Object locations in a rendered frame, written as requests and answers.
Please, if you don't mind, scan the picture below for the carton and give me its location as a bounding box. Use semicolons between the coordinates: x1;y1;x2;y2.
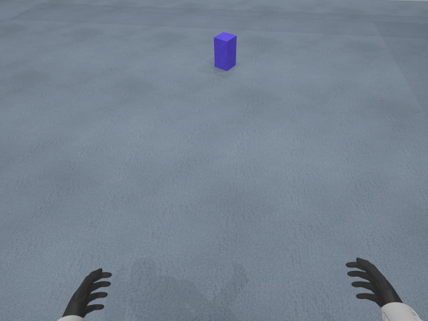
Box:
214;32;237;71

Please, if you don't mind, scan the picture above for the right robot forearm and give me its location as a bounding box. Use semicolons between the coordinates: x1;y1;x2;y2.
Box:
381;302;423;321

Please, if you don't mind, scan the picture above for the robot right hand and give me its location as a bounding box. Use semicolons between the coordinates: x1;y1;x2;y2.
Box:
346;257;403;308

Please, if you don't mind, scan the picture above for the robot left hand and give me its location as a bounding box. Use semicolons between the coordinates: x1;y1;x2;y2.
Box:
62;268;112;318

